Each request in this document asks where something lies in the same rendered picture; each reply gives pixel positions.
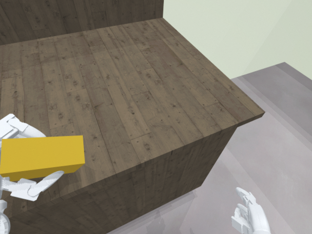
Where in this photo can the left robot forearm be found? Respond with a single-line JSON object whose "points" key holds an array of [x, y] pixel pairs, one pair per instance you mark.
{"points": [[4, 220]]}

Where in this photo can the right robot hand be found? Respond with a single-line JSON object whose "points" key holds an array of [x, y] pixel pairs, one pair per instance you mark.
{"points": [[254, 216]]}

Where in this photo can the table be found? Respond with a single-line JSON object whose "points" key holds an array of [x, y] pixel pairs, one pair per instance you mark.
{"points": [[155, 114]]}

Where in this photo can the sponge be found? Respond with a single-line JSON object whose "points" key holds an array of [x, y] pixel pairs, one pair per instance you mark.
{"points": [[40, 156]]}

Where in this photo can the left robot hand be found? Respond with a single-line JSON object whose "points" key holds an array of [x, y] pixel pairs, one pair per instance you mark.
{"points": [[11, 127]]}

